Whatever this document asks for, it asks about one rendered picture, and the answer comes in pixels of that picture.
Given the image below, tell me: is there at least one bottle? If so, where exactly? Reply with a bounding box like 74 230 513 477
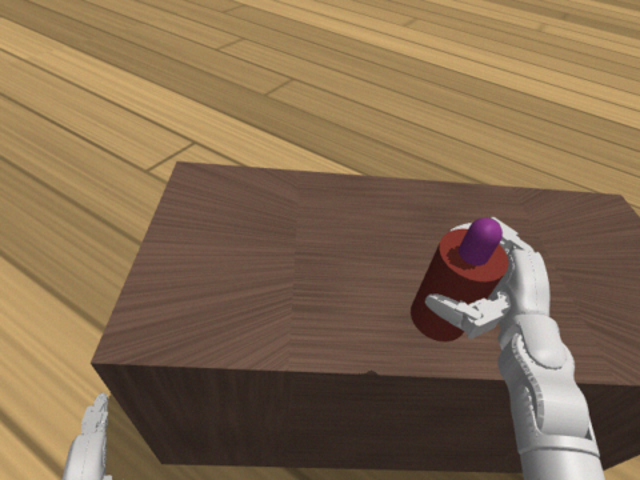
411 218 509 342

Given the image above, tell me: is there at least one right robot arm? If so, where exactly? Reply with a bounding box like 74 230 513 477
498 313 605 480

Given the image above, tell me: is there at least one right robot hand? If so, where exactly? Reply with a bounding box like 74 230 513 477
425 217 550 339

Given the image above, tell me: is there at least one left robot hand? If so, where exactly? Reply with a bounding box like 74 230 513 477
62 393 112 480

